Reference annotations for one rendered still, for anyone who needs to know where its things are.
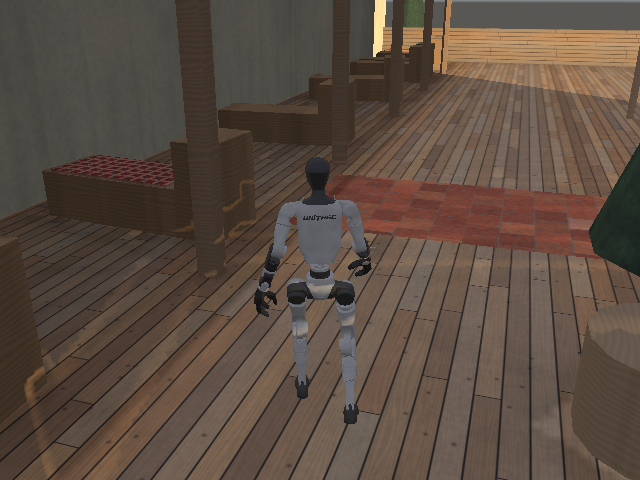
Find robot right upper arm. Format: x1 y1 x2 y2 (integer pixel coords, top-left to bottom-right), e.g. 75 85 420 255
339 200 367 253

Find right robot forearm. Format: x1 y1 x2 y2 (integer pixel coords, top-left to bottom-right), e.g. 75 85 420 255
356 237 371 265

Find left robot forearm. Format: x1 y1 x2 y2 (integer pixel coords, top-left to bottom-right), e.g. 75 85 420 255
257 243 280 292

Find left robot foot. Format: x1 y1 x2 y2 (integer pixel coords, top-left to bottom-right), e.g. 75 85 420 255
295 375 309 399

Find humanoid robot torso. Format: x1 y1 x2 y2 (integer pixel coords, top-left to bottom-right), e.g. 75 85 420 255
295 195 342 300

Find robot left upper arm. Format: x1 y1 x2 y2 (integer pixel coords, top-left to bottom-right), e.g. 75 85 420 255
271 201 298 259

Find robot left hand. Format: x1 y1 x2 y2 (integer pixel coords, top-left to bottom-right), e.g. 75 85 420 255
254 288 277 317

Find robot right hand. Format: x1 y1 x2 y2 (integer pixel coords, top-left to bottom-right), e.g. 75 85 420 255
348 260 372 277

